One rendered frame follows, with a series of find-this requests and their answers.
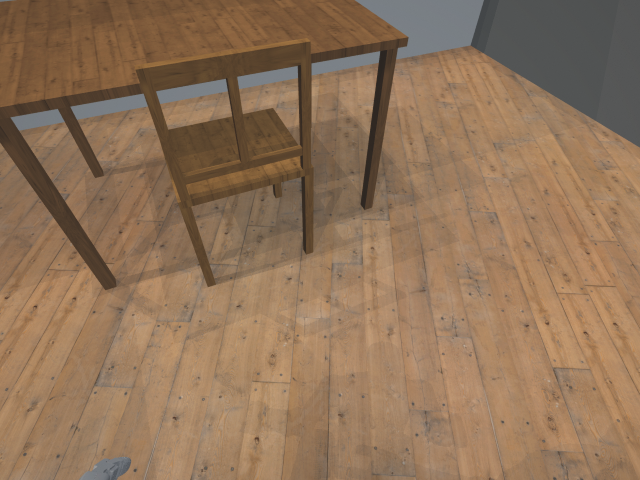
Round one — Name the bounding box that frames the left robot hand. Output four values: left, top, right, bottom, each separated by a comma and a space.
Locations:
79, 457, 131, 480

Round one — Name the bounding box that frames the table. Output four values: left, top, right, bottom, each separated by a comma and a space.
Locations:
0, 0, 409, 290

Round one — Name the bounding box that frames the chair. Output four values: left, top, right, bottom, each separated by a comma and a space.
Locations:
134, 38, 314, 287

